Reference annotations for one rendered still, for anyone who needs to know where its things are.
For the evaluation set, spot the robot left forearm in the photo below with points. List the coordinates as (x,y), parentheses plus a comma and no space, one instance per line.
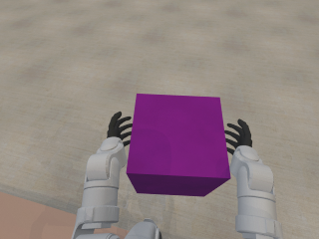
(100,196)

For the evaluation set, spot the robot left thigh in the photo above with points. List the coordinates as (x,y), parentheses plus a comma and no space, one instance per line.
(144,230)

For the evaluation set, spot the carton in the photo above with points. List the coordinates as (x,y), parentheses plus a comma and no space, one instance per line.
(177,145)

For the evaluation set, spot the right robot hand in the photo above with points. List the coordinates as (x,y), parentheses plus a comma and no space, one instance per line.
(244,137)

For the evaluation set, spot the robot left shin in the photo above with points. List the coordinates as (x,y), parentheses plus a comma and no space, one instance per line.
(149,220)

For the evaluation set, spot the left robot hand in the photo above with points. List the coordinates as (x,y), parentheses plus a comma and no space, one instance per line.
(115,130)

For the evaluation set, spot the robot right forearm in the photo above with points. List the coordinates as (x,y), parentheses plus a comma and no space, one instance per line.
(256,202)

